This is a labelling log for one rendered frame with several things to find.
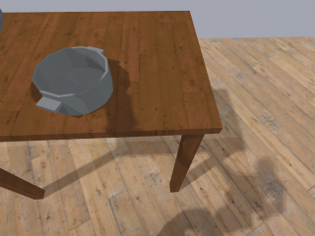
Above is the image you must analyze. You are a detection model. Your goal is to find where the table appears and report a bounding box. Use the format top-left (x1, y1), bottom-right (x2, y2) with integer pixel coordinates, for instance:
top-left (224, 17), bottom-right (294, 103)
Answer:
top-left (0, 11), bottom-right (222, 200)

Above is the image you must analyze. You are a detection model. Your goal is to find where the pot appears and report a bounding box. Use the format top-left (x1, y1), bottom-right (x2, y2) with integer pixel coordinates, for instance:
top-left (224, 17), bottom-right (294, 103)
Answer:
top-left (31, 46), bottom-right (113, 116)

